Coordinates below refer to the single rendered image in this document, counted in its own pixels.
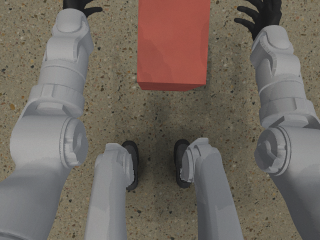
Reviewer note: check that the robot right hand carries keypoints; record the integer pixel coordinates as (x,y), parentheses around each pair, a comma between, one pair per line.
(268,14)

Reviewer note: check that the carton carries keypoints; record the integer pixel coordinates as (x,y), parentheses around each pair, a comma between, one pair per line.
(172,44)

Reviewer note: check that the robot left hand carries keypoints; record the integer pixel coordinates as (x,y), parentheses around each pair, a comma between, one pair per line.
(80,5)

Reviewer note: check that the left robot forearm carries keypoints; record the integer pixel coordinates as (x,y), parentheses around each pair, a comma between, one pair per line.
(63,72)

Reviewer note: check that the left robot upper arm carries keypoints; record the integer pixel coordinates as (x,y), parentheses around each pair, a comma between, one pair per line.
(44,148)

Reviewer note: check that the robot left thigh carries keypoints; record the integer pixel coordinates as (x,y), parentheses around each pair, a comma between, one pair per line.
(106,216)

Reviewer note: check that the right robot forearm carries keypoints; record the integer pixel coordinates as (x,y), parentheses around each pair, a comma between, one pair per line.
(279,81)

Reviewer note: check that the right robot foot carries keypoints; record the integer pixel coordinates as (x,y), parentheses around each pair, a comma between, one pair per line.
(179,150)

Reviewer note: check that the right robot upper arm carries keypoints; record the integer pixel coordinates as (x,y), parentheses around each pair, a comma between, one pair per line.
(291,157)

